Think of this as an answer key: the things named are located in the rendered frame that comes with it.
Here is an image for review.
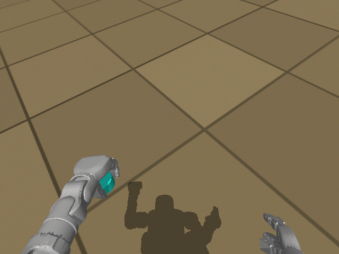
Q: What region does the tin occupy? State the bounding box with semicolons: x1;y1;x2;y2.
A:
99;172;115;194

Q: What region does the right robot hand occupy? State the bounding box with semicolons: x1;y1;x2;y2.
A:
260;213;301;254

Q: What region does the left robot hand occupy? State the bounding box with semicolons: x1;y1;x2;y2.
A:
74;155;120;198

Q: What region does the left robot arm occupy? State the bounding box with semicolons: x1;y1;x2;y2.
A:
21;173;97;254

